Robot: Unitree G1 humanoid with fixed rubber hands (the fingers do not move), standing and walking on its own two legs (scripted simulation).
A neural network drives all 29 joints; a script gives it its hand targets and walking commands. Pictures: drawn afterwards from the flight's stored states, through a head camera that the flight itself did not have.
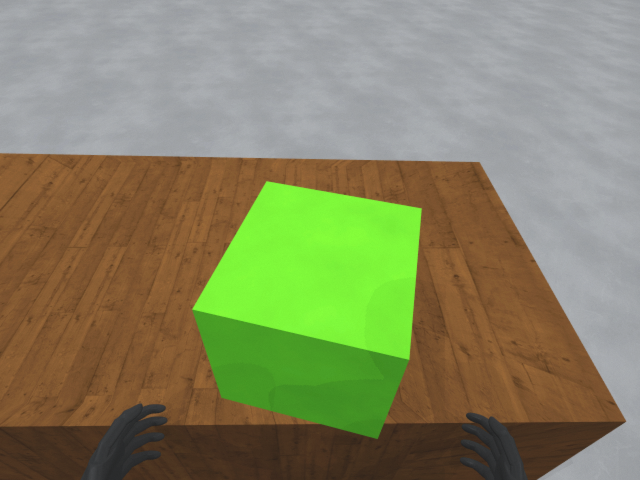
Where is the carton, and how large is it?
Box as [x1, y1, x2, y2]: [192, 181, 421, 438]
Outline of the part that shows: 266,181 192,309 221,397 377,438 409,356 421,208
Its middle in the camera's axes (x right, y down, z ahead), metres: +0.00 +0.10 +0.59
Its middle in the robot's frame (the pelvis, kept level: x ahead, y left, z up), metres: +0.38 +0.03 -0.01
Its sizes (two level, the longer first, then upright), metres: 0.255 0.244 0.233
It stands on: a pedestal, 0.65 m high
